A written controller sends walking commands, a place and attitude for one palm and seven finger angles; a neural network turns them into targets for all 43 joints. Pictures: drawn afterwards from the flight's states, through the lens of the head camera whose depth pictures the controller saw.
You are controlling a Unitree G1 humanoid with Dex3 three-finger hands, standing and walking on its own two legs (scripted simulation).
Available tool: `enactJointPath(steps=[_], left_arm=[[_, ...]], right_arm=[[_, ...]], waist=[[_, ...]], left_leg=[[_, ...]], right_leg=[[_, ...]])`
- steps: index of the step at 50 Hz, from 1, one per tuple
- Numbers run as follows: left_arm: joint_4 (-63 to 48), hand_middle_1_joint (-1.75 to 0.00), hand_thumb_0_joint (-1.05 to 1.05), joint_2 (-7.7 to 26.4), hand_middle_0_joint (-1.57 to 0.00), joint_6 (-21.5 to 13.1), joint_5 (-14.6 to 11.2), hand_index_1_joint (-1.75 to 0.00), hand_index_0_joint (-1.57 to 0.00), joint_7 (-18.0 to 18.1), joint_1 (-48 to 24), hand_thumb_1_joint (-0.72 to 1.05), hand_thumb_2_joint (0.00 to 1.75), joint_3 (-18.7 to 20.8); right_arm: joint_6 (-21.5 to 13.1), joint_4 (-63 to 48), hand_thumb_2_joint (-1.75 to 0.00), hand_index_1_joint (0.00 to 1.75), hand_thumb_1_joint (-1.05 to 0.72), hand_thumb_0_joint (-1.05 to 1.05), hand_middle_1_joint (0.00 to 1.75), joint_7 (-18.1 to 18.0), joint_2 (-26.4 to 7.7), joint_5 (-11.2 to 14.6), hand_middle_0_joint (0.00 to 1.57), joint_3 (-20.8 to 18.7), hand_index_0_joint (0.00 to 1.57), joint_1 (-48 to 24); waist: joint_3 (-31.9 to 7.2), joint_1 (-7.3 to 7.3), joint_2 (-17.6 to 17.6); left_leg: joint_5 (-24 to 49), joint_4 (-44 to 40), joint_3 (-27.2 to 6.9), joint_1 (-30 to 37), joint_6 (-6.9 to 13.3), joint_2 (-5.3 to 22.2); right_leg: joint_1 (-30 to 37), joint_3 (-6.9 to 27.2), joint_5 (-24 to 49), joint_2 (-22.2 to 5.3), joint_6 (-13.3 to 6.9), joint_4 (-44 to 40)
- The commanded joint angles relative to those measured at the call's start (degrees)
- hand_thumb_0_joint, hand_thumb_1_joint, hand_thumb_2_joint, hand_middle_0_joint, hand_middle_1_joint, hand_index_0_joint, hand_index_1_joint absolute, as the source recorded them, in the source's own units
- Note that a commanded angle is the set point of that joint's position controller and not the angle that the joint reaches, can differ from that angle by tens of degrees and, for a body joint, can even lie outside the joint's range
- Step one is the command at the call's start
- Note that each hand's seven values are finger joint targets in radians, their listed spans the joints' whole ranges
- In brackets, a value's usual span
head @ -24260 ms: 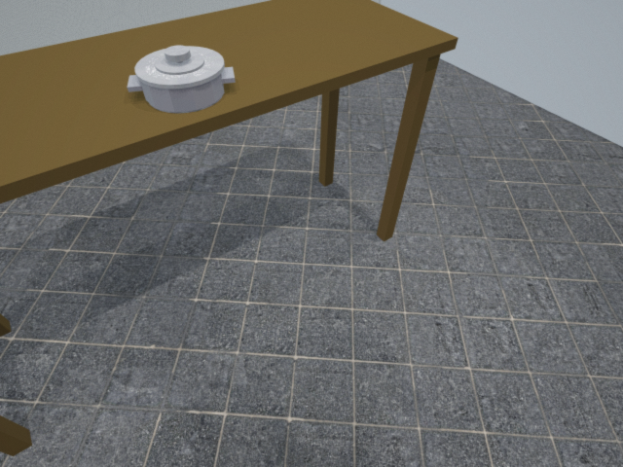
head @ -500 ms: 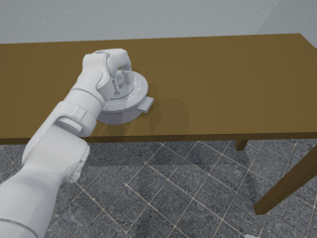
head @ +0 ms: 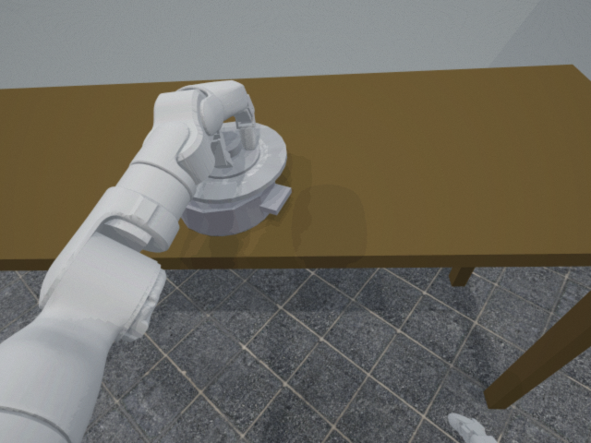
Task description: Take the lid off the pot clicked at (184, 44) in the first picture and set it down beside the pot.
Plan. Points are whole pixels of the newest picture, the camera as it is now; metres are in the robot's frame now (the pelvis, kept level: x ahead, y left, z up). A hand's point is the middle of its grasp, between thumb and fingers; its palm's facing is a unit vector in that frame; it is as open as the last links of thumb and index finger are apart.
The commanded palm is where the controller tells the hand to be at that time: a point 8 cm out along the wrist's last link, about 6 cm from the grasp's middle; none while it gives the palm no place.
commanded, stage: lift the lid straight up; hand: left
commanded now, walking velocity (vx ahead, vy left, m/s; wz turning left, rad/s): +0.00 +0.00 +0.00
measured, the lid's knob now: (224, 145) +0.48 +0.12 +0.17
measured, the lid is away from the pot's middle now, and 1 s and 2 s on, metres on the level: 0.02 0.03 0.05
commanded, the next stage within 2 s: move the lid sideways beside the pot in 1.46 s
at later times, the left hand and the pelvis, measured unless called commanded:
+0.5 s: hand (213, 116) +0.45 +0.11 +0.24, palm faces -0.27 -0.07 -0.96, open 7.2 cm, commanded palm +0.44 +0.11 +0.30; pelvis -0.01 +0.00 +0.00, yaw +0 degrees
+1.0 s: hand (204, 80) +0.47 +0.12 +0.28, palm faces -0.22 -0.09 -0.97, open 7.2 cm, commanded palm +0.45 +0.12 +0.34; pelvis +0.00 +0.00 +0.00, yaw -1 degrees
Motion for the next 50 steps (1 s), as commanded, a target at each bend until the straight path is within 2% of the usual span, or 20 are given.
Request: enactJointPath(steps=[1, 3, 5, 8, 10, 13, 15, 17, 18, 21, 23, 27, 31, 36, 39, 42, 45, 47, 48, 50], left_arm=[[-9.91, -1.13, 0.0, 15.33, -0.74, 1.28, 2.92, -1.14, -0.92, 2.71, -35.28, 0.56, 1.07, 7.08], [-11.87, -1.13, 0.0, 15.33, -0.74, 1.32, 2.92, -1.14, -0.92, 2.53, -34.65, 0.56, 1.07, 7.21], [-11.45, -1.13, 0.0, 12.44, -0.74, 1.9, 2.79, -1.14, -0.92, 1.87, -35.21, 0.56, 1.07, 4.53], [-15.86, -1.13, 0.0, 16.31, -0.74, 1.69, 2.49, -1.14, -0.92, 1.87, -37.49, 0.56, 1.07, 7.21], [-13.52, -1.13, 0.0, 12.83, -0.74, 2.28, 2.4, -1.14, -0.92, 1.28, -36.35, 0.56, 1.07, 4.42], [-15.3, -1.13, 0.0, 15.0, -0.74, 2.34, 2.57, -1.14, -0.92, 1.54, -38.27, 0.56, 1.07, 5.89], [-11.53, -1.13, 0.0, 12.41, -0.74, 2.92, 2.56, -1.14, -0.92, 1.31, -39.08, 0.56, 1.07, 3.7], [-14.3, -1.13, 0.0, 14.17, -0.74, 2.32, 1.5, -1.14, -0.92, 1.86, -40.51, 0.56, 1.07, 5.33], [-14.01, -1.13, 0.0, 15.48, -0.74, 2.19, 3.09, -1.14, -0.92, 2.03, -42.67, 0.56, 1.07, 5.8], [-8.77, -1.13, 0.0, 14.55, -0.74, 2.62, 3.38, -1.14, -0.92, 1.77, -41.73, 0.56, 1.07, 5.4], [-10.39, -1.13, 0.0, 15.67, -0.74, 2.16, 3.63, -1.14, -0.92, 2.07, -43.9, 0.56, 1.07, 6.15], [-8.34, -1.13, 0.0, 11.59, -0.74, 2.58, 2.58, -1.14, -0.92, 1.89, -43.34, 0.56, 1.07, 3.84], [-5.35, -1.13, 0.0, 15.66, -0.74, 2.72, 4.42, -1.14, -0.92, 1.67, -46.11, 0.56, 1.07, 6.31], [-1.68, -1.13, 0.0, 15.33, -0.74, 2.91, 4.93, -1.14, -0.92, 1.65, -47.85, 0.56, 1.07, 5.63], [-6.6, -1.13, 0.0, 15.64, -0.74, 2.08, 5.13, -1.14, -0.92, 1.76, -50.88, 0.56, 1.07, 6.1], [-3.21, -1.13, 0.0, 15.42, -0.74, 2.89, 4.33, -1.14, -0.92, 1.32, -46.26, 0.56, 1.07, 6.39], [-3.16, -1.13, 0.0, 15.17, -0.74, 3.18, 5.48, -1.14, -0.92, 1.0, -49.47, 0.56, 1.07, 5.64], [-6.63, -1.13, 0.0, 13.63, -0.74, 3.03, 3.99, -1.14, -0.92, 1.18, -49.97, 0.56, 1.07, 4.83], [-9.24, -1.13, 0.0, 15.68, -0.74, 2.81, 5.19, -1.14, -0.92, 1.12, -52.41, 0.56, 1.07, 5.88], [-6.84, -1.13, 0.0, 15.47, -0.74, 3.47, 5.73, -1.14, -0.92, 0.78, -50.83, 0.56, 1.07, 5.8]], right_arm=[[-1.55, -7.25, -0.9, 0.3, -0.9, 0.0, 0.3, -0.37, -6.66, 0.12, 0.2, -2.18, 0.2, -3.51], [-1.31, -8.27, -0.9, 0.3, -0.9, 0.0, 0.3, -0.29, -6.47, -0.05, 0.2, -2.21, 0.2, -3.82], [-0.8, -8.33, -0.9, 0.3, -0.9, 0.0, 0.3, -0.25, -6.5, 0.42, 0.2, -2.28, 0.2, -4.06], [-1.03, -9.24, -0.9, 0.3, -0.9, 0.0, 0.3, -0.19, -6.75, 0.32, 0.2, -2.32, 0.2, -4.29], [-1.02, -8.93, -0.9, 0.3, -0.9, 0.0, 0.3, -0.35, -6.46, 0.64, 0.2, -2.31, 0.2, -4.39], [-1.37, -9.07, -0.9, 0.3, -0.9, 0.0, 0.3, -0.32, -6.59, 0.51, 0.2, -2.21, 0.2, -4.35], [-1.13, -8.12, -0.9, 0.3, -0.9, 0.0, 0.3, -0.6, -6.57, 0.8, 0.2, -1.99, 0.2, -4.46], [-1.66, -8.3, -0.9, 0.3, -0.9, 0.0, 0.3, -0.78, -7.2, 0.3, 0.2, -2.4, 0.2, -5.08], [-1.85, -8.32, -0.9, 0.3, -0.9, 0.0, 0.3, -0.76, -6.58, 0.4, 0.2, -1.93, 0.2, -4.49], [-2.09, -7.59, -0.9, 0.3, -0.9, 0.0, 0.3, -1.06, -6.51, 0.35, 0.2, -1.87, 0.2, -4.23], [-2.16, -7.85, -0.9, 0.3, -0.9, 0.0, 0.3, -1.02, -6.57, 0.21, 0.2, -1.96, 0.2, -3.82], [-2.21, -7.28, -0.9, 0.3, -0.9, 0.0, 0.3, -0.92, -7.14, 0.17, 0.2, -2.35, 0.2, -3.94], [-2.41, -7.16, -0.9, 0.3, -0.9, 0.0, 0.3, -1.24, -6.78, -0.01, 0.2, -1.88, 0.2, -2.97], [-2.26, -6.66, -0.9, 0.3, -0.9, 0.0, 0.3, -1.54, -7.03, 0.15, 0.2, -1.79, 0.2, -2.23], [-3.14, -7.55, -0.9, 0.3, -0.9, 0.0, 0.3, -1.28, -6.74, -0.21, 0.2, -2.29, 0.2, -1.93], [-2.87, -7.13, -0.9, 0.3, -0.9, 0.0, 0.3, -1.03, -7.68, -0.14, 0.2, -2.74, 0.2, -0.91], [-2.84, -7.38, -0.9, 0.3, -0.9, 0.0, 0.3, -0.95, -7.17, 0.29, 0.2, -2.37, 0.2, -1.2], [-3.11, -7.53, -0.9, 0.3, -0.9, 0.0, 0.3, -0.77, -7.63, 0.22, 0.2, -2.77, 0.2, -1.0], [-3.52, -8.01, -0.9, 0.3, -0.9, 0.0, 0.3, -0.62, -7.07, 0.06, 0.2, -2.64, 0.2, -0.59], [-3.5, -7.78, -0.9, 0.3, -0.9, 0.0, 0.3, -0.67, -7.05, 0.22, 0.2, -2.55, 0.2, -0.67]], waist=[[-22.1, 0.26, -8.6], [-24.04, 0.33, -8.23], [-21.11, -0.53, -8.79], [-24.79, 0.07, -7.12], [-21.97, -0.54, -8.1], [-23.16, -0.2, -6.53], [-19.12, -0.92, -7.13], [-21.98, -0.4, -5.59], [-23.69, -0.53, -5.1], [-20.58, -0.58, -7.67], [-23.12, -0.54, -6.94], [-21.72, -1.15, -6.14], [-21.66, -0.9, -8.79], [-19.46, -1.58, -9.4], [-25.16, -1.18, -7.04], [-23.11, -1.16, -7.26], [-21.39, -1.61, -8.1], [-23.51, -1.64, -4.89], [-26.56, -1.31, -5.35], [-25.06, -1.33, -6.51]], left_leg=[[23.41, 1.92, 2.84, 14.1, 4.52, -4.53], [25.02, 2.43, 2.86, 14.49, 4.65, -4.64], [23.73, 2.0, 3.24, 14.08, 4.63, -4.46], [24.76, 2.28, 2.74, 15.61, 4.64, -4.55], [24.27, 2.21, 2.85, 15.08, 4.66, -4.46], [24.6, 2.27, 2.39, 15.98, 4.52, -4.48], [20.46, 1.25, 2.78, 14.4, 4.35, -4.48], [21.6, 1.71, 2.29, 16.0, 4.33, -4.45], [21.11, 1.4, 2.06, 16.0, 4.13, -4.45], [18.34, 0.82, 2.48, 13.97, 4.26, -4.51], [18.72, 0.65, 2.37, 14.59, 4.13, -4.35], [21.61, 1.13, 2.21, 15.3, 4.06, -4.03], [17.96, 0.3, 2.66, 12.92, 4.24, -4.35], [15.77, -0.32, 2.99, 11.43, 4.35, -4.43], [20.67, 0.71, 2.56, 14.53, 4.48, -4.13], [23.65, 1.32, 2.55, 13.6, 4.53, -4.01], [20.73, 0.54, 2.79, 12.61, 4.56, -4.1], [24.62, 1.18, 2.28, 15.07, 4.43, -3.81], [26.17, 1.59, 1.92, 16.06, 4.46, -3.84], [26.64, 1.88, 2.22, 15.24, 4.64, -3.91]], right_leg=[[4.0, -4.77, 28.34, 5.31, -3.56, -1.7], [5.51, -4.29, 30.05, 5.02, -3.48, -1.4], [3.45, -4.73, 28.62, 5.27, -3.43, -2.03], [5.11, -4.25, 29.14, 5.21, -3.47, -1.56], [3.28, -4.73, 27.8, 5.41, -3.46, -2.01], [3.45, -4.59, 27.14, 5.45, -3.6, -1.9], [1.26, -5.13, 24.38, 5.67, -3.7, -2.67], [2.15, -5.06, 25.33, 5.49, -4.04, -2.19], [2.7, -4.72, 24.18, 5.45, -3.89, -1.95], [1.85, -4.98, 22.98, 5.54, -3.81, -2.48], [3.07, -4.7, 23.31, 5.26, -3.82, -2.16], [1.35, -5.13, 24.54, 5.44, -4.04, -2.39], [2.75, -4.75, 23.27, 5.25, -3.71, -2.51], [1.74, -4.66, 22.25, 5.29, -3.59, -3.25], [3.6, -4.27, 24.94, 5.01, -3.68, -2.2], [3.18, -4.65, 26.88, 5.18, -3.79, -2.53], [2.27, -4.61, 24.48, 5.21, -3.62, -2.89], [2.13, -4.85, 25.94, 5.24, -3.85, -2.71], [3.52, -4.34, 26.26, 5.12, -3.57, -2.26], [2.88, -4.43, 26.68, 5.24, -3.62, -2.31]])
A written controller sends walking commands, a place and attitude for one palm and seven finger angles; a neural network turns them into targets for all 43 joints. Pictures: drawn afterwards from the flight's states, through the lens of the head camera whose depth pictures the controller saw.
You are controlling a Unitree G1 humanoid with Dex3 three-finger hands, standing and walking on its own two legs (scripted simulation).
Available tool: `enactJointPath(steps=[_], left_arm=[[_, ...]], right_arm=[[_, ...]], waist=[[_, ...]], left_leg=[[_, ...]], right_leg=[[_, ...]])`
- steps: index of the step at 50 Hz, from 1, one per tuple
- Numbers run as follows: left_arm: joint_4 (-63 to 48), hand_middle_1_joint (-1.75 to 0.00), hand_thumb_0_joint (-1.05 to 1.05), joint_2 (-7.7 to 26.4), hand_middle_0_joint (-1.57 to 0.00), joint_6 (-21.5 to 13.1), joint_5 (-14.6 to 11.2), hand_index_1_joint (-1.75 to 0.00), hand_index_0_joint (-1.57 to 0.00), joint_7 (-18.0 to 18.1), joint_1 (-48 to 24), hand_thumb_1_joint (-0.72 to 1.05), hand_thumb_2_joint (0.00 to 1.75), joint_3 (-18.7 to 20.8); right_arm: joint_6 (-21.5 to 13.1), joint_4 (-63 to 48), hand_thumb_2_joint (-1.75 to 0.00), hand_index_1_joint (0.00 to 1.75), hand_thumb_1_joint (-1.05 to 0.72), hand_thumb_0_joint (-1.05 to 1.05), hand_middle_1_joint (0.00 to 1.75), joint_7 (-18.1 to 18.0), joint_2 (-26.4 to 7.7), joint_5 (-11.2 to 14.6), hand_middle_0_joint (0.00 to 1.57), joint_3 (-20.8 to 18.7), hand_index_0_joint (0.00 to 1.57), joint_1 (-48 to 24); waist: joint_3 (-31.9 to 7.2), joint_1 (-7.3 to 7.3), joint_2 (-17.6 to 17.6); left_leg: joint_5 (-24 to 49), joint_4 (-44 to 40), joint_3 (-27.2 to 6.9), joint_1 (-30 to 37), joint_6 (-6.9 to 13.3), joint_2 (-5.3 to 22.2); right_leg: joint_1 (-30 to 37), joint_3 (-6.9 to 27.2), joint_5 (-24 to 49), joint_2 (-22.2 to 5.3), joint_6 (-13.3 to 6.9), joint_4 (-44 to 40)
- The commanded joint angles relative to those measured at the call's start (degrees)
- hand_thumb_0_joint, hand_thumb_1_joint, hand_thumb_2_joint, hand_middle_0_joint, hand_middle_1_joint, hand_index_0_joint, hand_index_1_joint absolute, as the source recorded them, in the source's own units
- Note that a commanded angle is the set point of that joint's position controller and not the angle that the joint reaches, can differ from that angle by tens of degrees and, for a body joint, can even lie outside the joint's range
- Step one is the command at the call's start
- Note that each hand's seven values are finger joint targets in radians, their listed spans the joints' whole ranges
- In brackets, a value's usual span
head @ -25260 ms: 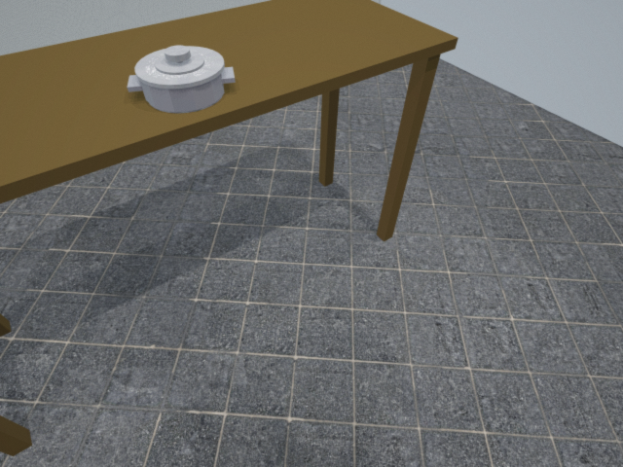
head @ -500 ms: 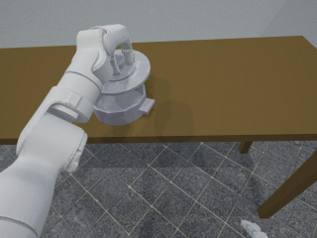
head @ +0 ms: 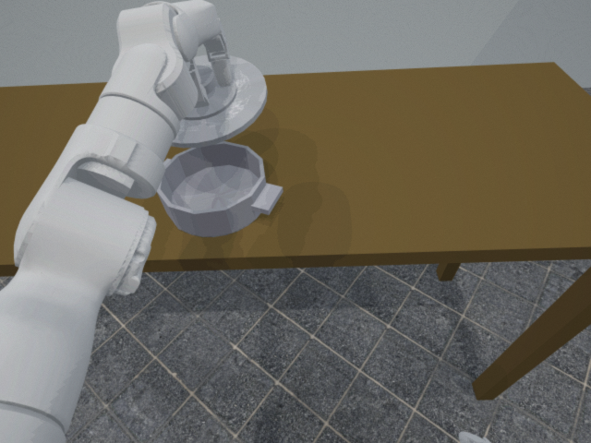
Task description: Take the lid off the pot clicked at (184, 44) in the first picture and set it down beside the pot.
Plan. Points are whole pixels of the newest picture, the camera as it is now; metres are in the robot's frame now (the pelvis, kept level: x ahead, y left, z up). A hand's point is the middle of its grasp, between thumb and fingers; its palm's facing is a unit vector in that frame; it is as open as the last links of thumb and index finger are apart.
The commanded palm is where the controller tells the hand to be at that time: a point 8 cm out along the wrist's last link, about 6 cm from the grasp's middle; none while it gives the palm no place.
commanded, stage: lift the lid straight up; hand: left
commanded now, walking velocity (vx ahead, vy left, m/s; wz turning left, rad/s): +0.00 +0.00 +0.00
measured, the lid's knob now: (196, 81) +0.50 +0.13 +0.26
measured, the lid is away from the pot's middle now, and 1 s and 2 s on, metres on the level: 0.03 0.05 0.17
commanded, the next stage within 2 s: move the lid sideways beside the pot in 0.46 s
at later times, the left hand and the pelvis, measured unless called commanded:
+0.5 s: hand (179, 55) +0.45 +0.12 +0.31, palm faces -0.15 -0.10 -0.98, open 7.2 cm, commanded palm +0.44 +0.12 +0.36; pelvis +0.00 +0.00 +0.00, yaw +1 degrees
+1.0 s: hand (135, 62) +0.46 +0.17 +0.30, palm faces -0.15 -0.09 -0.99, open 7.2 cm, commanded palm +0.43 +0.18 +0.36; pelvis -0.01 +0.00 +0.00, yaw +1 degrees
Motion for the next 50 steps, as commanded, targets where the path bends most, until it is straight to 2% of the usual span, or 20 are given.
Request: enactJointPath(steps=[1, 3, 5, 8, 12, 13, 15, 17, 18, 21, 26, 27, 28, 31, 34, 37, 41, 42, 47, 50], left_arm=[[-12.41, -1.13, 0.0, 11.87, -0.74, 0.36, 2.23, -1.14, -0.92, 2.75, -38.13, 0.56, 1.07, 3.44], [-14.34, -1.13, 0.0, 14.42, -0.74, 0.49, 2.32, -1.14, -0.92, 2.84, -38.76, 0.56, 1.07, 5.06], [-13.54, -1.13, 0.0, 12.75, -0.74, 0.82, 2.32, -1.14, -0.92, 2.66, -39.25, 0.56, 1.07, 4.02], [-16.84, -1.13, 0.0, 13.03, -0.74, 1.16, 2.23, -1.14, -0.92, 2.46, -39.59, 0.56, 1.07, 4.25], [-14.18, -1.13, 0.0, 11.36, -0.74, 2.57, 1.25, -1.14, -0.92, 2.15, -35.6, 0.56, 1.07, 3.76], [-14.57, -1.13, 0.0, 14.11, -0.74, 2.55, 2.61, -1.14, -0.92, 2.06, -39.03, 0.56, 1.07, 4.92], [-9.58, -1.13, 0.0, 13.94, -0.74, 3.27, 3.11, -1.14, -0.92, 1.8, -36.48, 0.56, 1.07, 4.98], [-13.21, -1.13, 0.0, 12.5, -0.74, 3.14, 1.59, -1.14, -0.92, 1.93, -35.61, 0.56, 1.07, 4.33], [-15.06, -1.13, 0.0, 14.34, -0.74, 3.08, 3.05, -1.14, -0.92, 1.82, -38.36, 0.56, 1.07, 4.99], [-11.28, -1.13, 0.0, 10.79, -0.74, 4.15, 2.74, -1.14, -0.92, 1.26, -36.77, 0.56, 1.07, 2.87], [-12.56, -1.13, 0.0, 11.95, -0.74, 3.83, 3.04, -1.14, -0.92, 1.58, -40.25, 0.56, 1.07, 3.15], [-13.83, -1.13, 0.0, 10.87, -0.74, 3.63, 1.52, -1.14, -0.92, 1.78, -38.15, 0.56, 1.07, 2.73], [-15.52, -1.13, 0.0, 11.41, -0.74, 3.36, 2.78, -1.14, -0.92, 1.8, -41.9, 0.56, 1.07, 2.58], [-11.84, -1.13, 0.0, 15.49, -0.74, 1.85, 5.16, -1.14, -0.92, 1.72, -37.42, 0.56, 1.07, 4.69], [-8.98, -1.13, 0.0, 16.66, -0.74, 1.12, 5.19, -1.14, -0.92, 1.81, -37.31, 0.56, 1.07, 5.22], [-12.95, -1.13, 0.0, 16.19, -0.74, -0.11, 4.11, -1.14, -0.92, 1.9, -37.86, 0.56, 1.07, 4.57], [-13.06, -1.13, 0.0, 20.54, -0.74, -0.53, 5.3, -1.14, -0.92, 1.27, -37.22, 0.56, 1.07, 7.11], [-14.06, -1.13, 0.0, 18.96, -0.74, -0.63, 3.96, -1.14, -0.92, 1.13, -34.95, 0.56, 1.07, 5.81], [-14.19, -1.13, 0.0, 18.53, -0.74, -0.66, 3.55, -1.14, -0.92, 0.36, -32.28, 0.56, 1.07, 5.16], [-17.27, -1.13, 0.0, 22.27, -0.74, -1.3, 4.97, -1.14, -0.92, 0.15, -34.38, 0.56, 1.07, 7.33]], right_arm=[[-2.93, -7.29, -0.9, 0.3, -0.9, 0.0, 0.3, -0.3, -6.06, 0.2, 0.2, -2.2, 0.2, -3.8], [-2.83, -7.6, -0.9, 0.3, -0.9, 0.0, 0.3, 0.03, -6.25, 0.07, 0.2, -2.1, 0.2, -3.7], [-3.04, -7.76, -0.9, 0.3, -0.9, 0.0, 0.3, -0.01, -5.92, 0.28, 0.2, -2.12, 0.2, -4.41], [-2.92, -8.38, -0.9, 0.3, -0.9, 0.0, 0.3, 0.4, -5.97, 0.31, 0.2, -2.07, 0.2, -4.77], [-2.56, -8.32, -0.9, 0.3, -0.9, 0.0, 0.3, 0.56, -6.51, 0.41, 0.2, -2.22, 0.2, -5.69], [-2.34, -8.26, -0.9, 0.3, -0.9, 0.0, 0.3, 0.57, -6.11, 0.37, 0.2, -1.68, 0.2, -5.27], [-1.77, -8.05, -0.9, 0.3, -0.9, 0.0, 0.3, 0.26, -6.19, 0.49, 0.2, -1.4, 0.2, -5.84], [-1.61, -8.73, -0.9, 0.3, -0.9, 0.0, 0.3, 0.36, -6.66, 0.34, 0.2, -1.82, 0.2, -6.76], [-1.61, -9.07, -0.9, 0.3, -0.9, 0.0, 0.3, 0.51, -6.0, 0.28, 0.2, -1.5, 0.2, -6.44], [-1.2, -8.8, -0.9, 0.3, -0.9, 0.0, 0.3, 0.33, -5.75, 0.64, 0.2, -1.37, 0.2, -7.31], [-1.57, -8.83, -0.9, 0.3, -0.9, 0.0, 0.3, -0.11, -5.61, 0.57, 0.2, -1.25, 0.2, -7.94], [-1.55, -8.78, -0.9, 0.3, -0.9, 0.0, 0.3, -0.03, -6.24, 0.59, 0.2, -1.6, 0.2, -7.85], [-1.81, -8.89, -0.9, 0.3, -0.9, 0.0, 0.3, 0.13, -5.54, 0.58, 0.2, -1.25, 0.2, -7.91], [-0.85, -9.0, -0.9, 0.3, -0.9, 0.0, 0.3, -0.15, -5.95, 0.34, 0.2, -1.41, 0.2, -7.69], [-0.06, -8.93, -0.9, 0.3, -0.9, 0.0, 0.3, -0.31, -6.19, 0.56, 0.2, -1.35, 0.2, -7.72], [-0.22, -9.57, -0.9, 0.3, -0.9, 0.0, 0.3, -0.2, -6.56, 0.61, 0.2, -1.81, 0.2, -7.29], [-0.32, -9.85, -0.9, 0.3, -0.9, 0.0, 0.3, -0.21, -6.5, 0.61, 0.2, -2.0, 0.2, -6.11], [-0.22, -10.16, -0.9, 0.3, -0.9, 0.0, 0.3, 0.02, -7.19, 0.78, 0.2, -2.2, 0.2, -6.48], [0.12, -10.19, -0.9, 0.3, -0.9, 0.0, 0.3, 0.17, -7.55, 1.05, 0.2, -2.63, 0.2, -5.84], [0.03, -10.64, -0.9, 0.3, -0.9, 0.0, 0.3, 0.28, -6.94, 1.03, 0.2, -2.47, 0.2, -5.39]], waist=[[-23.34, -0.08, -5.83], [-25.22, 0.64, -4.64], [-23.73, 0.32, -4.87], [-26.63, 0.78, -4.56], [-23.13, 0.82, -4.24], [-23.98, 1.0, -6.81], [-20.44, 1.07, -9.51], [-23.35, 1.39, -6.75], [-25.95, 1.5, -7.55], [-20.0, 0.64, -9.75], [-21.37, 0.39, -8.29], [-21.93, 0.5, -6.68], [-23.62, 0.45, -6.17], [-20.87, 0.77, -8.57], [-19.2, 0.55, -9.0], [-22.59, 0.48, -6.2], [-23.72, 0.99, -6.92], [-23.32, 0.79, -4.87], [-20.86, 0.28, -5.15], [-23.33, 0.68, -4.82]], left_leg=[[25.51, 2.96, 1.69, 15.73, 4.43, -3.84], [26.93, 3.06, 1.47, 16.04, 4.16, -3.83], [25.72, 3.03, 1.65, 15.6, 4.35, -3.92], [30.16, 3.52, 1.21, 16.99, 4.13, -3.61], [29.76, 3.74, 1.24, 16.23, 4.17, -3.7], [26.96, 3.11, 1.4, 15.08, 4.1, -3.9], [23.2, 2.44, 1.86, 12.42, 4.17, -4.05], [26.51, 3.18, 1.89, 14.45, 4.15, -3.87], [26.77, 3.18, 1.7, 14.46, 4.11, -4.06], [22.66, 2.68, 1.96, 12.99, 4.18, -4.15], [19.77, 2.21, 1.66, 13.5, 4.02, -4.28], [21.74, 2.72, 1.39, 14.43, 3.98, -4.09], [21.29, 2.27, 1.24, 14.94, 3.77, -4.1], [17.27, 2.28, 1.63, 11.47, 3.77, -4.54], [14.24, 1.63, 2.0, 9.69, 3.78, -4.52], [19.18, 2.58, 1.62, 12.12, 3.77, -4.25], [19.28, 2.76, 1.9, 11.43, 4.09, -4.42], [21.38, 3.18, 1.66, 12.19, 3.91, -4.31], [21.84, 3.43, 1.4, 12.27, 3.95, -4.07], [22.28, 3.8, 1.48, 12.37, 4.28, -4.39]], right_leg=[[3.0, -5.32, 25.41, 5.31, -3.84, -1.27], [4.37, -5.09, 25.82, 5.11, -3.82, -1.09], [3.45, -5.17, 25.35, 5.14, -3.88, -1.14], [4.64, -5.1, 27.17, 4.94, -3.82, -0.56], [2.96, -5.47, 27.12, 5.1, -4.2, -1.08], [4.43, -5.23, 25.55, 4.93, -3.79, -1.11], [3.65, -5.47, 24.8, 4.88, -3.88, -1.3], [4.62, -5.29, 27.19, 4.61, -4.06, -0.82], [6.12, -4.85, 27.08, 4.51, -3.73, -0.37], [3.1, -5.59, 24.66, 4.76, -3.72, -1.34], [3.16, -5.44, 22.5, 4.67, -3.91, -1.18], [2.93, -5.45, 23.63, 4.7, -4.16, -1.15], [3.36, -5.4, 22.2, 4.74, -3.95, -0.97], [3.51, -5.44, 20.87, 4.74, -4.21, -0.98], [3.39, -5.44, 19.28, 4.73, -4.18, -1.4], [3.99, -5.37, 22.11, 4.8, -4.42, -0.83], [5.59, -4.98, 22.77, 4.72, -4.1, -0.7], [4.88, -5.26, 23.86, 4.77, -4.42, -0.84], [3.23, -5.77, 22.87, 5.1, -4.42, -1.35], [4.81, -5.39, 23.08, 5.06, -4.15, -0.99]])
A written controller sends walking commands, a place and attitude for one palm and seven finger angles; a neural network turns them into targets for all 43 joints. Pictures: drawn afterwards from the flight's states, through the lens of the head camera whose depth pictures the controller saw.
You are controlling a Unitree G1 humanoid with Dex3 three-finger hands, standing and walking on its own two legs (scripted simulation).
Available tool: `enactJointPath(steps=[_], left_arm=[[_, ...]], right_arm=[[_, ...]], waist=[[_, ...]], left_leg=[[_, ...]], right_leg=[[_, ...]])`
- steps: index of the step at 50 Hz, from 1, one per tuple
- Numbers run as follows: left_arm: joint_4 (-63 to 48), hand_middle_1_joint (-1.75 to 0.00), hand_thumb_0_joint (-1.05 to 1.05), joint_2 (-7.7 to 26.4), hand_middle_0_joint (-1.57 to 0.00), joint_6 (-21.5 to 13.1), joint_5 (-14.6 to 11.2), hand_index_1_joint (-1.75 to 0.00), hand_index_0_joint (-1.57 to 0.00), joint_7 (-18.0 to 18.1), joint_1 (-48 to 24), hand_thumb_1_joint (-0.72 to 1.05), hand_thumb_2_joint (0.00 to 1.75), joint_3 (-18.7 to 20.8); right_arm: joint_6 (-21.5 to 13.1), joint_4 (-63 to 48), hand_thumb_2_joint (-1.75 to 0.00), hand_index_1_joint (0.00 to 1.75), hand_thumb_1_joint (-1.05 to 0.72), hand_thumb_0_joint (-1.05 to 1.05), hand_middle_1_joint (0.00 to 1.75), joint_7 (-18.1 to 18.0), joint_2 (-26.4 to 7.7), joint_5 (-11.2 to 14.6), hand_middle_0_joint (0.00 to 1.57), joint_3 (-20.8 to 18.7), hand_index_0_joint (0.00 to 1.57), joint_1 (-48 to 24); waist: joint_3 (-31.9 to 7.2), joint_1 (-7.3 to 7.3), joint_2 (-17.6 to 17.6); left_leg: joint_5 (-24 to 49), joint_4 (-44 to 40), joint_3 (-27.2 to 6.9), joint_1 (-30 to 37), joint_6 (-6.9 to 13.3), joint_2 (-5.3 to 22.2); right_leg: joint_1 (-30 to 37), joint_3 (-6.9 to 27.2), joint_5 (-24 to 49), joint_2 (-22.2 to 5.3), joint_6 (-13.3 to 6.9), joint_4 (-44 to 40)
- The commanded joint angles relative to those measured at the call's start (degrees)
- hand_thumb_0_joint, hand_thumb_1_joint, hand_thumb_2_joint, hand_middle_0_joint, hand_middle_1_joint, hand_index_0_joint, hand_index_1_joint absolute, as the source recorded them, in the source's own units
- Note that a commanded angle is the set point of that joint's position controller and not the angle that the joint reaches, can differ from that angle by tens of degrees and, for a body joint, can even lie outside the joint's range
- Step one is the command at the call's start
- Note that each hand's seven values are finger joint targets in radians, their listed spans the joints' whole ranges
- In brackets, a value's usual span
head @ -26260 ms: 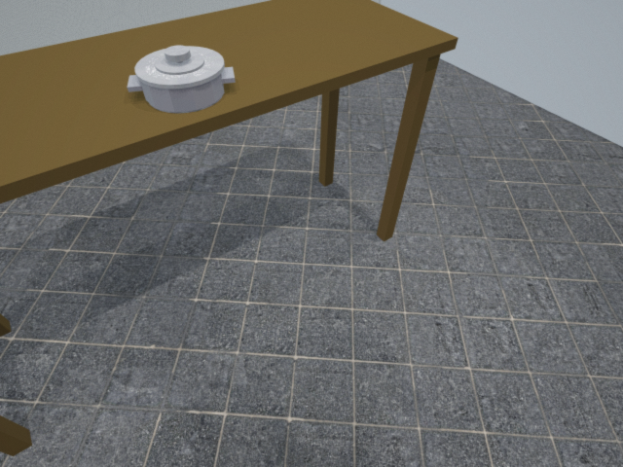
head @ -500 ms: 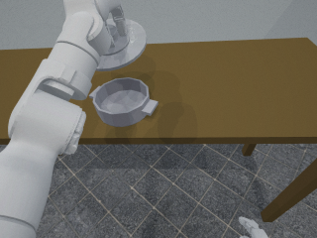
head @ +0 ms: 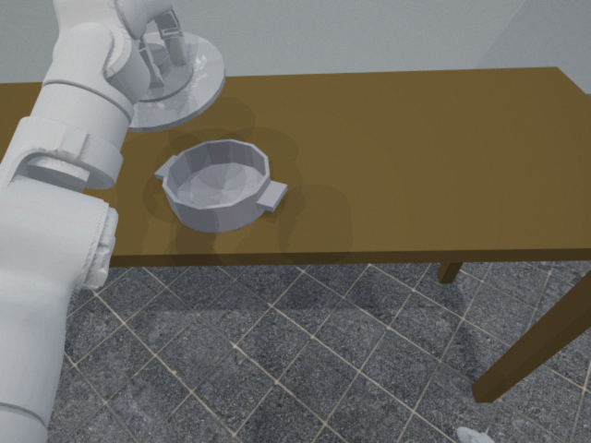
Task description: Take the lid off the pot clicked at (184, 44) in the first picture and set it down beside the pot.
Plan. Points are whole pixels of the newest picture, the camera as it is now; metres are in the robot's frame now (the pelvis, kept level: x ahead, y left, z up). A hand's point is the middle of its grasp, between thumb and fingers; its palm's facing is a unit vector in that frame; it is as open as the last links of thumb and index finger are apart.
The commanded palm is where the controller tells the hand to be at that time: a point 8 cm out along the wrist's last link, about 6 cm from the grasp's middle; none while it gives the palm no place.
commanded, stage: move the lid sideways beside the pot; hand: left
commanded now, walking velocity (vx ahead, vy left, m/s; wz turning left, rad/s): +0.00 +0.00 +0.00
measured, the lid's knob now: (148, 60) +0.49 +0.18 +0.29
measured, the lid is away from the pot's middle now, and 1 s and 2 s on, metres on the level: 0.05 0.17 0.22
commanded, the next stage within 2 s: lower the lid onto the table in 1.64 s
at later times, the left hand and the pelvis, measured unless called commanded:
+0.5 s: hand (91, 66) +0.45 +0.23 +0.30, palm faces -0.15 -0.09 -0.99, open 7.1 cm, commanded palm +0.44 +0.23 +0.36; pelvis +0.00 +0.00 +0.00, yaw +1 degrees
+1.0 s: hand (46, 70) +0.46 +0.28 +0.30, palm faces -0.16 -0.11 -0.98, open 7.1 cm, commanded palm +0.44 +0.28 +0.36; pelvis +0.00 +0.00 +0.00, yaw +1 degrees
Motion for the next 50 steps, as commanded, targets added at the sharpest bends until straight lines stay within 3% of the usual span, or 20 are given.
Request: enactJointPath(steps=[1, 2, 5, 11, 16, 18, 20, 23, 25, 28, 32, 33, 35, 39, 41, 42, 43, 47, 48, 50], left_arm=[[-14.08, -1.13, 0.0, 14.46, -0.74, -0.55, 1.75, -1.14, -0.92, 2.61, -35.14, 0.56, 1.07, 4.65], [-15.17, -1.13, 0.0, 12.04, -0.74, -0.36, 0.39, -1.14, -0.92, 2.57, -33.18, 0.56, 1.07, 2.82], [-14.13, -1.13, 0.0, 15.79, -0.74, -0.36, 1.73, -1.14, -0.92, 2.45, -34.11, 0.56, 1.07, 5.37], [-16.23, -1.13, 0.0, 16.04, -0.74, -0.9, 1.79, -1.14, -0.92, 2.39, -34.6, 0.56, 1.07, 5.19], [-9.81, -1.13, 0.0, 15.75, -0.74, -0.64, 1.92, -1.14, -0.92, 2.02, -32.91, 0.56, 1.07, 3.92], [-14.82, -1.13, 0.0, 19.61, -0.74, -1.86, 2.3, -1.14, -0.92, 2.74, -37.24, 0.56, 1.07, 6.2], [-12.98, -1.13, 0.0, 16.89, -0.74, -2.33, 2.62, -1.14, -0.92, 2.73, -37.27, 0.56, 1.07, 4.28], [-13.42, -1.13, 0.0, 22.5, -0.74, -2.8, 3.29, -1.14, -0.92, 2.86, -35.55, 0.56, 1.07, 8.23], [-10.9, -1.13, 0.0, 18.91, -0.74, -2.69, 2.94, -1.14, -0.92, 2.39, -34.05, 0.56, 1.07, 5.62], [-11.01, -1.13, 0.0, 22.16, -0.74, -2.8, 3.25, -1.14, -0.92, 2.26, -32.61, 0.56, 1.07, 7.53], [-12.03, -1.13, 0.0, 20.07, -0.74, -3.51, 1.8, -1.14, -0.92, 2.15, -32.61, 0.56, 1.07, 4.98], [-14.76, -1.13, 0.0, 23.16, -0.74, -4.02, 2.87, -1.14, -0.92, 2.66, -35.49, 0.56, 1.07, 7.59], [-11.75, -1.13, 0.0, 21.43, -0.74, -3.95, 3.08, -1.14, -0.92, 2.36, -33.57, 0.56, 1.07, 6.43], [-6.49, -1.13, 0.0, 27.66, -0.74, -4.44, 4.07, -1.14, -0.92, 2.46, -31.44, 0.56, 1.07, 10.64], [-8.38, -1.13, 0.0, 25.07, -0.74, -5.26, 3.61, -1.14, -0.92, 2.36, -33.64, 0.56, 1.07, 7.86], [-10.98, -1.13, 0.0, 25.01, -0.74, -5.46, 2.62, -1.14, -0.92, 2.5, -31.5, 0.56, 1.07, 7.76], [-13.98, -1.13, 0.0, 29.89, -0.74, -5.82, 3.98, -1.14, -0.92, 3.07, -34.69, 0.56, 1.07, 11.66], [-6.53, -1.13, 0.0, 27.08, -0.74, -5.23, 3.33, -1.14, -0.92, 1.93, -26.5, 0.56, 1.07, 9.18], [-9.97, -1.13, 0.0, 30.32, -0.74, -5.53, 4.16, -1.14, -0.92, 2.27, -30.57, 0.56, 1.07, 11.44], [-9.76, -1.13, 0.0, 27.16, -0.74, -5.7, 3.77, -1.14, -0.92, 2.02, -30.86, 0.56, 1.07, 8.68]], right_arm=[[-2.57, -8.57, -0.9, 0.3, -0.9, 0.0, 0.3, -0.37, -6.61, 0.32, 0.2, -2.62, 0.2, -5.22], [-2.68, -8.64, -0.9, 0.3, -0.9, 0.0, 0.3, -0.24, -7.17, 0.45, 0.2, -3.01, 0.2, -5.52], [-2.37, -8.25, -0.9, 0.3, -0.9, 0.0, 0.3, -0.26, -6.86, 0.4, 0.2, -2.67, 0.2, -5.07], [-2.42, -8.77, -0.9, 0.3, -0.9, 0.0, 0.3, -0.24, -6.63, 0.57, 0.2, -2.78, 0.2, -5.65], [-1.26, -7.55, -0.9, 0.3, -0.9, 0.0, 0.3, -0.66, -7.12, 0.77, 0.2, -2.26, 0.2, -6.18], [-1.65, -7.67, -0.9, 0.3, -0.9, 0.0, 0.3, -0.55, -7.35, 0.51, 0.2, -2.3, 0.2, -5.53], [-1.83, -7.61, -0.9, 0.3, -0.9, 0.0, 0.3, -0.92, -6.62, 0.57, 0.2, -2.38, 0.2, -5.87], [-1.44, -7.64, -0.9, 0.3, -0.9, 0.0, 0.3, -0.59, -7.26, 0.59, 0.2, -2.36, 0.2, -5.05], [-1.15, -7.59, -0.9, 0.3, -0.9, 0.0, 0.3, -0.62, -6.89, 0.78, 0.2, -2.49, 0.2, -5.52], [-0.47, -7.59, -0.9, 0.3, -0.9, 0.0, 0.3, -0.39, -7.51, 0.78, 0.2, -2.29, 0.2, -5.12], [-0.4, -7.53, -0.9, 0.3, -0.9, 0.0, 0.3, -0.69, -8.11, 1.07, 0.2, -2.66, 0.2, -6.07], [-0.52, -7.7, -0.9, 0.3, -0.9, 0.0, 0.3, -0.6, -7.51, 0.95, 0.2, -2.56, 0.2, -4.84], [-0.47, -7.43, -0.9, 0.3, -0.9, 0.0, 0.3, -0.84, -7.28, 1.12, 0.2, -2.66, 0.2, -4.75], [0.16, -6.66, -0.9, 0.3, -0.9, 0.0, 0.3, -1.02, -8.11, 1.01, 0.2, -2.54, 0.2, -4.49], [0.26, -6.88, -0.9, 0.3, -0.9, 0.0, 0.3, -1.15, -7.84, 1.3, 0.2, -2.66, 0.2, -4.21], [-0.13, -7.18, -0.9, 0.3, -0.9, 0.0, 0.3, -1.02, -8.51, 1.26, 0.2, -2.9, 0.2, -4.54], [0.0, -7.29, -0.9, 0.3, -0.9, 0.0, 0.3, -0.82, -8.17, 1.09, 0.2, -2.84, 0.2, -3.31], [0.77, -7.0, -0.9, 0.3, -0.9, 0.0, 0.3, -0.82, -8.98, 1.48, 0.2, -3.11, 0.2, -3.58], [1.09, -6.93, -0.9, 0.3, -0.9, 0.0, 0.3, -0.51, -8.66, 1.37, 0.2, -2.83, 0.2, -2.6], [1.26, -7.32, -0.9, 0.3, -0.9, 0.0, 0.3, -0.71, -8.32, 1.59, 0.2, -2.9, 0.2, -3.6]], waist=[[-22.98, 0.47, -4.07], [-22.39, -0.02, -2.16], [-21.64, 0.34, -3.02], [-23.76, 0.16, -1.14], [-17.56, -0.63, -3.8], [-23.18, -0.18, -0.66], [-23.0, -0.97, -1.3], [-25.62, 0.06, -0.75], [-22.05, -0.51, -2.0], [-21.75, -0.02, -1.49], [-20.3, -0.99, 0.68], [-23.88, -0.45, 1.0], [-22.0, -1.06, -0.34], [-19.67, -0.4, -2.37], [-20.18, -1.04, -0.69], [-22.16, -0.71, 1.69], [-25.99, -0.09, 1.95], [-19.23, -0.94, 0.79], [-22.28, -0.17, 0.23], [-20.46, -0.98, 0.77]], left_leg=[[23.44, 2.25, 2.07, 13.66, 4.17, -4.28], [26.01, 2.87, 1.83, 15.4, 4.05, -4.03], [22.84, 2.34, 1.79, 14.07, 4.02, -4.21], [25.93, 3.19, 1.15, 15.89, 3.89, -4.04], [18.33, 1.64, 1.43, 12.69, 3.54, -4.11], [20.79, 1.9, 1.12, 15.17, 3.32, -4.08], [21.76, 2.69, 1.18, 15.53, 3.78, -4.21], [23.63, 2.81, 1.18, 15.1, 3.46, -4.02], [22.92, 2.83, 1.34, 14.12, 3.78, -4.04], [23.22, 2.61, 1.5, 13.33, 3.56, -3.97], [22.88, 2.7, 1.52, 14.57, 3.58, -3.78], [24.22, 2.71, 1.14, 15.63, 3.61, -3.83], [23.34, 2.91, 1.29, 15.12, 3.94, -3.92], [18.94, 2.29, 1.91, 11.55, 3.96, -4.11], [19.93, 2.09, 1.93, 12.6, 3.97, -3.99], [24.79, 3.21, 1.89, 14.64, 3.93, -3.68], [26.06, 3.13, 1.54, 15.67, 3.85, -3.61], [25.88, 3.5, 2.12, 13.05, 3.89, -3.39], [25.08, 2.8, 2.03, 13.51, 3.75, -3.3], [23.94, 2.8, 2.01, 13.57, 4.0, -3.36]], right_leg=[[4.66, -4.83, 22.96, 5.05, -4.19, -1.59], [3.32, -4.95, 24.11, 5.12, -4.47, -1.87], [3.44, -5.17, 21.36, 5.27, -4.35, -1.98], [3.02, -5.31, 21.69, 5.35, -4.41, -1.52], [0.91, -6.03, 17.66, 5.44, -4.56, -2.97], [2.83, -5.41, 18.67, 5.43, -4.46, -2.47], [2.17, -5.6, 19.29, 5.43, -4.57, -2.2], [4.27, -5.19, 20.7, 5.28, -4.35, -1.91], [2.97, -5.69, 20.55, 5.31, -4.46, -2.23], [3.88, -5.49, 20.8, 5.31, -4.34, -2.55], [2.24, -5.94, 20.51, 5.25, -4.81, -3.01], [3.74, -5.47, 20.12, 5.54, -4.39, -2.83], [2.76, -5.75, 19.85, 5.59, -4.4, -3.09], [4.01, -5.77, 18.97, 5.35, -4.49, -3.3], [3.55, -5.78, 19.34, 5.3, -4.42, -3.54], [3.82, -5.64, 22.27, 5.26, -4.68, -3.08], [5.64, -5.1, 21.68, 5.33, -4.18, -2.85], [3.42, -5.85, 22.93, 5.29, -4.6, -3.44], [5.46, -5.42, 21.53, 5.33, -4.0, -3.45], [3.79, -5.8, 20.65, 5.34, -4.17, -3.75]])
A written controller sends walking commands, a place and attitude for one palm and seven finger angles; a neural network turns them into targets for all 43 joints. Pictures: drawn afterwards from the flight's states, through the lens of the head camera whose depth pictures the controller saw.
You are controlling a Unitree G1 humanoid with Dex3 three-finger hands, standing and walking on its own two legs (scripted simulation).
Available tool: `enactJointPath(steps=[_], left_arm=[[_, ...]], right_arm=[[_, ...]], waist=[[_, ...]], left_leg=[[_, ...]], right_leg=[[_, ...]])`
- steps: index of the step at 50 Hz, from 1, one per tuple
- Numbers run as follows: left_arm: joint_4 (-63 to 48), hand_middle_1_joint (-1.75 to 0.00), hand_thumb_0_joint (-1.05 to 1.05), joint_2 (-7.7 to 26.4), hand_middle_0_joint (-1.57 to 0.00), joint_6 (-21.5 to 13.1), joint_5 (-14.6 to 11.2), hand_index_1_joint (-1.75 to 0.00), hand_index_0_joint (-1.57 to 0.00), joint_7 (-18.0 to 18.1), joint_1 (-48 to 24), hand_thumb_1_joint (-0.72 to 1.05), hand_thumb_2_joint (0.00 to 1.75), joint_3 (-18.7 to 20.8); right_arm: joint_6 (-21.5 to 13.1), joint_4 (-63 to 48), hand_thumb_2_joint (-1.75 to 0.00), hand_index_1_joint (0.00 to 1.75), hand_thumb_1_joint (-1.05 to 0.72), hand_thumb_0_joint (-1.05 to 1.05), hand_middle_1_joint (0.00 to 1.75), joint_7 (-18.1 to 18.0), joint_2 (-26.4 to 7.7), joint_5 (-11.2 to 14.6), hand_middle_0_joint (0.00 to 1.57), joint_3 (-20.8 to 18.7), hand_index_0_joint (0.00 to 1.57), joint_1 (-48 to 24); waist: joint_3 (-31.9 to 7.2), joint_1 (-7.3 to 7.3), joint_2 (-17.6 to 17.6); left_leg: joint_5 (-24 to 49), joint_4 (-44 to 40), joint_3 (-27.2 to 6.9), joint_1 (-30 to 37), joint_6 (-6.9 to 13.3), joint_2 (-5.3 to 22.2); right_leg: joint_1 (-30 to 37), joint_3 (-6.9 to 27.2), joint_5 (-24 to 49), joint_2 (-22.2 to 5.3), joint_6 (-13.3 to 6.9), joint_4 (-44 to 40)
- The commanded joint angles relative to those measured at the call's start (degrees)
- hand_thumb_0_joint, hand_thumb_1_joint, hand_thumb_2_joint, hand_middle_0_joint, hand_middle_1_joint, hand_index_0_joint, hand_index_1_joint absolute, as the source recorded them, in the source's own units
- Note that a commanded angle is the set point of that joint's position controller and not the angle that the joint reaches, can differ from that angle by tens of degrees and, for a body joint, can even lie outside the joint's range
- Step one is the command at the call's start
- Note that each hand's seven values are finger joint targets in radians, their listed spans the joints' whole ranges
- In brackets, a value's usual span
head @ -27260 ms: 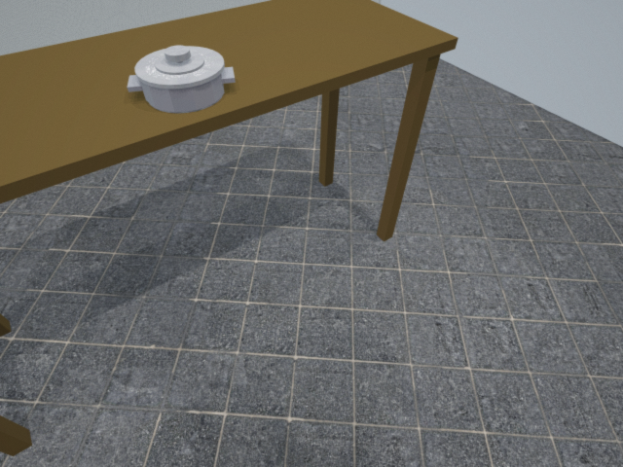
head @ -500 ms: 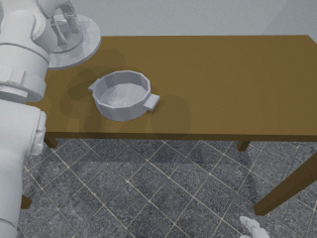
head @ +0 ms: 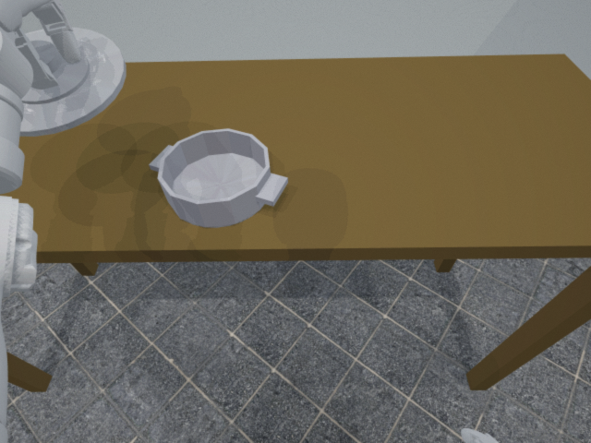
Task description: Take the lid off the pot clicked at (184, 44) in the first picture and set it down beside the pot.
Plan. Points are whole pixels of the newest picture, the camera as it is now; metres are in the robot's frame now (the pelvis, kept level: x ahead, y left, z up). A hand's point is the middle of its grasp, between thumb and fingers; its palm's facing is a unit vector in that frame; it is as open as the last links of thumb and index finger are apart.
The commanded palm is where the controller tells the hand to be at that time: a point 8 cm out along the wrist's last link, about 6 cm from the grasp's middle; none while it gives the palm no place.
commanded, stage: move the lid sideways beside the pot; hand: left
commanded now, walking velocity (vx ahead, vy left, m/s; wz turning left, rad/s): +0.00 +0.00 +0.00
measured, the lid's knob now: (36, 59) +0.48 +0.29 +0.28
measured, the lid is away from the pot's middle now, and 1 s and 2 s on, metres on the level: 0.17 0.22 0.23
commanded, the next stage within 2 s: lower the lid onto the table in 0.64 s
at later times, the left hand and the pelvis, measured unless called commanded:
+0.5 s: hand out of the picture +0.44 +0.33 +0.30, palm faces -0.16 -0.12 -0.98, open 7.1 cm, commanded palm +0.44 +0.33 +0.36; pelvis +0.00 +0.00 +0.00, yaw +0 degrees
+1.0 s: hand out of the picture +0.46 +0.32 +0.28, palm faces -0.21 -0.18 -0.96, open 7.1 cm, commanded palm +0.45 +0.32 +0.34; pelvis +0.01 +0.00 +0.00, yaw +0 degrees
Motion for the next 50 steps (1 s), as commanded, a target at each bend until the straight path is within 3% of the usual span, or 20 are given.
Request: enactJointPath(steps=[1, 3, 6, 8, 10, 12, 13, 17, 18, 19, 22, 23, 27, 33, 39, 41, 43, 47, 48, 50], left_arm=[[-12.93, -1.13, 0.0, 14.95, -0.74, -0.26, 1.15, -1.14, -0.92, 2.97, -33.07, 0.56, 1.07, 3.94], [-16.21, -1.13, 0.0, 17.09, -0.74, -0.63, 1.44, -1.14, -0.92, 3.36, -34.85, 0.56, 1.07, 4.91], [-9.36, -1.13, 0.0, 16.65, -0.74, -0.46, 1.64, -1.14, -0.92, 2.85, -31.24, 0.56, 1.07, 4.48], [-16.05, -1.13, 0.0, 20.28, -0.74, -1.43, 1.7, -1.14, -0.92, 3.43, -34.91, 0.56, 1.07, 6.61], [-15.68, -1.13, 0.0, 16.64, -0.74, -1.37, 1.58, -1.14, -0.92, 3.4, -34.19, 0.56, 1.07, 4.21], [-11.79, -1.13, 0.0, 16.5, -0.74, -0.77, 0.89, -1.14, -0.92, 3.0, -28.52, 0.56, 1.07, 4.37], [-14.4, -1.13, 0.0, 20.53, -0.74, -0.95, 1.91, -1.14, -0.92, 3.32, -31.27, 0.56, 1.07, 7.31], [-10.36, -1.13, 0.0, 18.61, -0.74, -1.21, 1.07, -1.14, -0.92, 2.94, -29.27, 0.56, 1.07, 4.9], [-13.22, -1.13, 0.0, 22.13, -0.74, -1.77, 2.21, -1.14, -0.92, 3.43, -32.81, 0.56, 1.07, 7.12], [-11.1, -1.13, 0.0, 22.85, -0.74, -1.96, 2.74, -1.14, -0.92, 3.49, -31.91, 0.56, 1.07, 7.86], [-9.97, -1.13, 0.0, 18.94, -0.74, -2.3, 1.43, -1.14, -0.92, 2.97, -30.49, 0.56, 1.07, 4.27], [-15.04, -1.13, 0.0, 23.3, -0.74, -2.73, 2.12, -1.14, -0.92, 3.59, -33.9, 0.56, 1.07, 7.65], [-7.01, -1.13, 0.0, 19.33, -0.74, -2.51, 1.84, -1.14, -0.92, 2.97, -28.17, 0.56, 1.07, 4.46], [-14.82, -1.13, 0.0, 19.45, -0.74, -3.44, 2.02, -1.14, -0.92, 3.72, -35.71, 0.56, 1.07, 3.98], [-2.29, -1.13, 0.0, 18.4, -0.74, -1.03, 2.5, -1.14, -0.92, 3.28, -32.36, 0.56, 1.07, 3.64], [-3.55, -1.13, 0.0, 22.16, -0.74, -1.05, 2.92, -1.14, -0.92, 3.39, -33.82, 0.56, 1.07, 5.98], [-6.89, -1.13, 0.0, 21.1, -0.74, -1.3, 2.86, -1.14, -0.92, 3.75, -37.28, 0.56, 1.07, 4.75], [-1.73, -1.13, 0.0, 18.6, -0.74, -0.55, 2.18, -1.14, -0.92, 3.2, -31.24, 0.56, 1.07, 3.51], [-2.97, -1.13, 0.0, 22.15, -0.74, -0.57, 3.12, -1.14, -0.92, 3.63, -32.72, 0.56, 1.07, 6.21], [-1.88, -1.13, 0.0, 20.12, -0.74, -0.67, 2.94, -1.14, -0.92, 3.51, -32.55, 0.56, 1.07, 4.46]], right_arm=[[-1.81, -6.94, -0.9, 0.3, -0.9, 0.0, 0.3, -0.56, -7.68, 0.0, 0.2, -3.08, 0.2, -2.45], [-2.01, -6.89, -0.9, 0.3, -0.9, 0.0, 0.3, -0.34, -7.86, 0.04, 0.2, -2.95, 0.2, -1.83], [-1.21, -6.28, -0.9, 0.3, -0.9, 0.0, 0.3, -0.84, -8.01, 0.15, 0.2, -2.86, 0.2, -2.13], [-1.52, -6.81, -0.9, 0.3, -0.9, 0.0, 0.3, -0.55, -8.15, 0.11, 0.2, -2.81, 0.2, -1.92], [-1.71, -7.13, -0.9, 0.3, -0.9, 0.0, 0.3, -0.63, -7.56, 0.24, 0.2, -3.11, 0.2, -2.15], [-1.73, -6.36, -0.9, 0.3, -0.9, 0.0, 0.3, -0.57, -8.55, 0.23, 0.2, -3.28, 0.2, -2.19], [-1.35, -6.59, -0.9, 0.3, -0.9, 0.0, 0.3, -0.29, -8.3, 0.13, 0.2, -2.98, 0.2, -1.44], [-0.79, -6.35, -0.9, 0.3, -0.9, 0.0, 0.3, -0.76, -8.86, 0.37, 0.2, -2.94, 0.2, -2.92], [-0.66, -6.33, -0.9, 0.3, -0.9, 0.0, 0.3, -0.63, -8.38, 0.19, 0.2, -2.69, 0.2, -1.66], [-0.63, -6.48, -0.9, 0.3, -0.9, 0.0, 0.3, -0.85, -8.31, 0.12, 0.2, -2.87, 0.2, -2.41], [-0.64, -6.1, -0.9, 0.3, -0.9, 0.0, 0.3, -1.0, -8.66, 0.6, 0.2, -2.97, 0.2, -2.25], [-0.7, -6.52, -0.9, 0.3, -0.9, 0.0, 0.3, -0.62, -8.37, 0.4, 0.2, -2.95, 0.2, -1.5], [-0.29, -5.82, -0.9, 0.3, -0.9, 0.0, 0.3, -0.91, -8.81, 0.54, 0.2, -3.06, 0.2, -1.8], [-1.13, -5.35, -0.9, 0.3, -0.9, 0.0, 0.3, -0.64, -8.22, 0.41, 0.2, -3.12, 0.2, -1.12], [-1.03, -3.63, -0.9, 0.3, -0.9, 0.0, 0.3, -0.79, -8.53, 0.21, 0.2, -2.87, 0.2, -0.85], [-1.09, -3.93, -0.9, 0.3, -0.9, 0.0, 0.3, -0.81, -8.92, 0.05, 0.2, -2.77, 0.2, -0.47], [-1.71, -4.15, -0.9, 0.3, -0.9, 0.0, 0.3, -0.69, -8.61, 0.06, 0.2, -2.81, 0.2, -0.1], [-1.96, -3.84, -0.9, 0.3, -0.9, 0.0, 0.3, -0.81, -9.14, 0.12, 0.2, -3.06, 0.2, 0.48], [-1.55, -3.74, -0.9, 0.3, -0.9, 0.0, 0.3, -0.61, -9.02, -0.11, 0.2, -3.02, 0.2, 1.08], [-1.25, -3.98, -0.9, 0.3, -0.9, 0.0, 0.3, -0.74, -8.81, 0.05, 0.2, -3.1, 0.2, 0.9]], waist=[[-23.13, 0.34, 0.38], [-25.67, 0.4, 2.62], [-20.53, 0.0, -0.48], [-26.2, 0.75, 2.99], [-25.71, 0.06, 4.05], [-22.16, -0.15, 3.6], [-25.04, 0.7, 2.33], [-20.41, -0.11, 2.51], [-24.34, 0.39, 2.76], [-23.7, 0.36, 2.61], [-21.6, -0.65, 2.66], [-26.35, 0.36, 4.23], [-19.64, -0.88, 3.56], [-25.34, -1.18, 6.69], [-18.82, -1.22, 3.26], [-22.18, -0.44, 1.92], [-25.31, -0.85, 4.84], [-21.46, -1.18, 2.25], [-23.62, -0.55, 1.02], [-22.03, -0.98, 1.04]], left_leg=[[25.33, 1.8, 2.94, 15.62, 4.17, -3.97], [27.87, 2.02, 2.66, 17.44, 3.88, -3.8], [23.55, 1.42, 3.25, 14.24, 4.04, -3.89], [27.23, 1.67, 2.89, 16.65, 3.82, -3.79], [30.9, 2.68, 2.5, 17.99, 4.14, -3.67], [31.71, 3.08, 2.59, 17.1, 3.92, -3.4], [29.57, 2.15, 2.58, 16.98, 3.76, -3.42], [26.99, 2.14, 3.08, 14.96, 3.79, -3.52], [27.19, 1.8, 3.0, 15.93, 3.76, -3.56], [27.63, 2.41, 3.07, 15.31, 4.15, -3.64], [28.9, 2.27, 3.13, 15.69, 3.86, -3.22], [29.61, 2.11, 2.73, 17.53, 3.8, -3.27], [27.87, 2.3, 3.19, 14.87, 3.71, -3.27], [29.43, 1.94, 2.21, 19.21, 3.61, -3.09], [23.45, 1.24, 2.75, 14.26, 3.89, -3.85], [23.59, 0.96, 3.07, 14.08, 4.08, -3.93], [27.24, 1.59, 2.93, 16.35, 4.01, -3.81], [27.73, 1.81, 3.19, 14.95, 4.1, -3.5], [26.71, 1.6, 3.25, 14.99, 4.16, -3.53], [26.07, 1.67, 3.44, 14.07, 4.39, -3.61]], right_leg=[[3.98, -4.58, 20.22, 4.82, -4.19, -1.49], [4.37, -4.27, 20.56, 4.96, -4.12, -1.41], [3.46, -4.77, 19.61, 4.76, -4.26, -2.06], [5.72, -4.22, 21.0, 4.77, -4.08, -1.3], [4.08, -4.56, 21.93, 4.89, -4.25, -1.15], [2.6, -4.9, 22.96, 4.99, -4.67, -1.54], [4.97, -4.48, 21.27, 4.94, -4.02, -1.54], [2.96, -5.0, 21.18, 4.71, -4.66, -1.95], [5.25, -4.47, 20.68, 4.79, -4.12, -1.76], [5.2, -4.44, 21.55, 4.7, -4.36, -1.46], [3.54, -4.95, 22.2, 4.69, -4.46, -1.99], [5.72, -4.32, 21.5, 4.77, -3.94, -1.63], [2.46, -5.19, 20.94, 4.84, -4.58, -2.44], [3.16, -4.96, 19.56, 5.15, -4.12, -2.65], [2.53, -5.4, 18.63, 5.09, -4.47, -3.05], [5.21, -4.84, 20.35, 4.82, -4.24, -2.73], [5.45, -4.55, 21.31, 4.88, -4.05, -2.36], [3.8, -5.1, 22.33, 4.92, -4.31, -2.36], [5.6, -4.57, 21.56, 4.84, -3.76, -2.29], [4.91, -4.77, 21.87, 4.77, -3.85, -2.26]])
